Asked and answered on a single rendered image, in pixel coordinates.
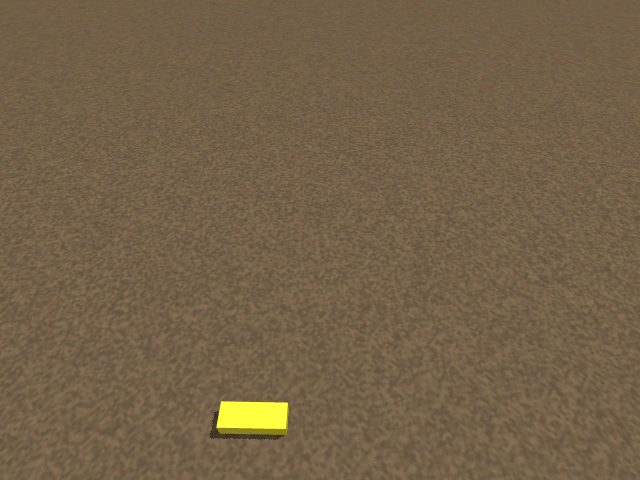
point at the carton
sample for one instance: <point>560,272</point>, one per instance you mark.
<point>269,418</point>

